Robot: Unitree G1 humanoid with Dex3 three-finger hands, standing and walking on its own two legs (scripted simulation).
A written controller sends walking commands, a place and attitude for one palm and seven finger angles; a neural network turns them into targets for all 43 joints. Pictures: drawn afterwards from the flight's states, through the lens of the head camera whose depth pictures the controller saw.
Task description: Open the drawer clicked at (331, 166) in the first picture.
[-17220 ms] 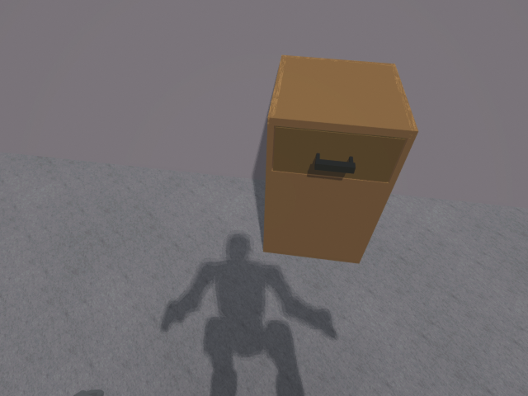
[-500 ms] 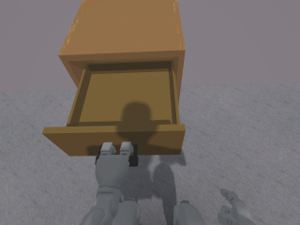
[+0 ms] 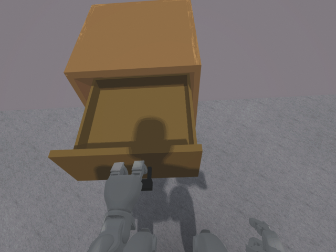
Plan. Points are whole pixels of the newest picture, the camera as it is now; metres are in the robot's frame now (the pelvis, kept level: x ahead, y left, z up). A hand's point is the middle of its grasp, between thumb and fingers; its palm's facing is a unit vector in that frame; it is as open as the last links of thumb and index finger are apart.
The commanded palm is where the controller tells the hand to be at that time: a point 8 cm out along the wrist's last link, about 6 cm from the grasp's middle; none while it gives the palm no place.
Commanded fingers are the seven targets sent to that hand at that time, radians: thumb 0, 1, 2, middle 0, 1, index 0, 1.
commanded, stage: lift the hand off the handle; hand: left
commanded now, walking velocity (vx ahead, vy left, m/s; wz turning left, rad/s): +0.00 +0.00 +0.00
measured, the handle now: (130, 178) +0.32 +0.13 -0.08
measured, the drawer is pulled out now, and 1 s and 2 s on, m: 0.28 0.28 0.28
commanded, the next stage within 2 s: draw the hand back to the body in 1.80 s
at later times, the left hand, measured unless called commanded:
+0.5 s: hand (126, 190) +0.27 +0.12 -0.03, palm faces -0.05 -0.13 -0.99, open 13.8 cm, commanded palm +0.25 +0.13 +0.03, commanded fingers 0.00 -0.50 0.30 -0.30 -1.20 -0.30 -1.20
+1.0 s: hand (125, 184) +0.27 +0.12 +0.01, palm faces -0.01 -0.15 -0.99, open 13.8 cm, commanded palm +0.25 +0.12 +0.07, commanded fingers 0.00 -0.50 0.30 -0.30 -1.20 -0.30 -1.20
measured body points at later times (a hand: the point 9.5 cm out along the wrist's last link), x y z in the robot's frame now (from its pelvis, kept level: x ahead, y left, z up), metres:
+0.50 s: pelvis +0.01 +0.00 +0.02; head +0.06 -0.03 +0.47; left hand +0.27 +0.13 +0.02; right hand +0.19 -0.23 -0.10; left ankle +0.02 +0.13 -0.64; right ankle +0.03 -0.07 -0.64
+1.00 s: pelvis +0.02 +0.00 +0.05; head +0.05 -0.03 +0.49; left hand +0.27 +0.12 +0.06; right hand +0.19 -0.22 -0.07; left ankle +0.02 +0.13 -0.64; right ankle +0.03 -0.07 -0.64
